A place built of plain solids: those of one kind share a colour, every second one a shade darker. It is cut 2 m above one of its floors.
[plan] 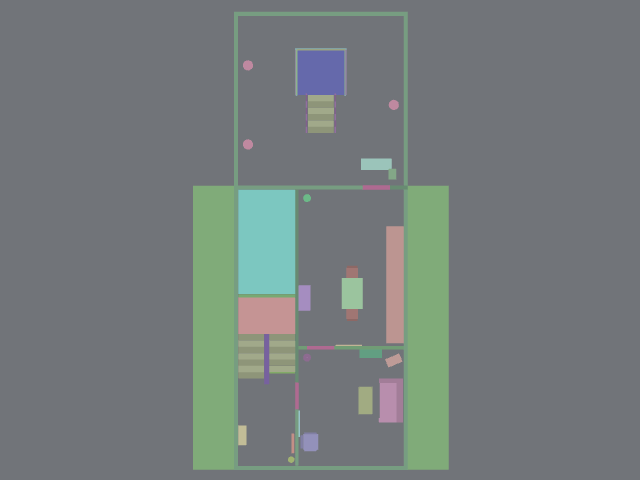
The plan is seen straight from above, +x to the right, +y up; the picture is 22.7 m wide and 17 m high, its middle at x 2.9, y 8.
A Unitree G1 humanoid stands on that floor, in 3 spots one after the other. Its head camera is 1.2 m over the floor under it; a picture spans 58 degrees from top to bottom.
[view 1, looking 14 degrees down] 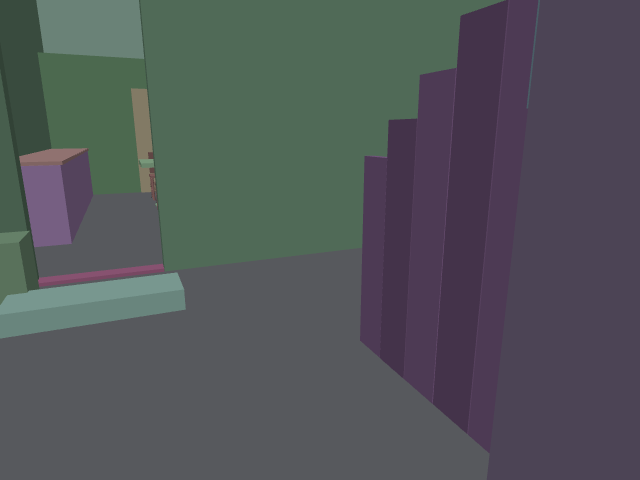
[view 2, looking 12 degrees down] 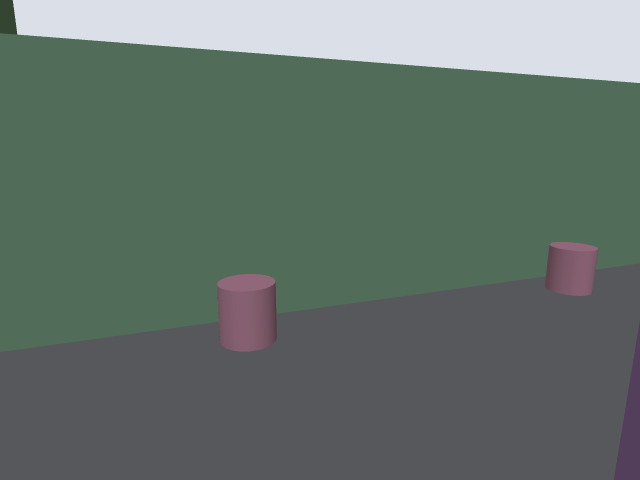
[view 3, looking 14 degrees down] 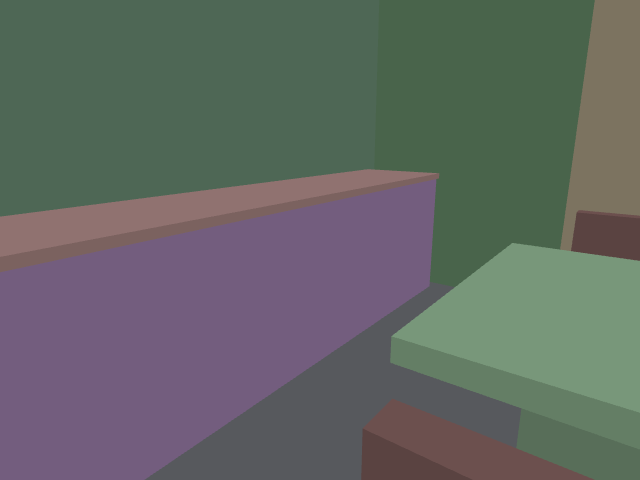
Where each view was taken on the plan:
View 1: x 4.64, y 13.84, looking -114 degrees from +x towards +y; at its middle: wall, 4.40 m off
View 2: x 2.93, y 10.89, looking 159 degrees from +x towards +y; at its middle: wall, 3.21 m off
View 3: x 3.99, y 7.49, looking -53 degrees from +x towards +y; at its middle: kitchen_run_units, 2.18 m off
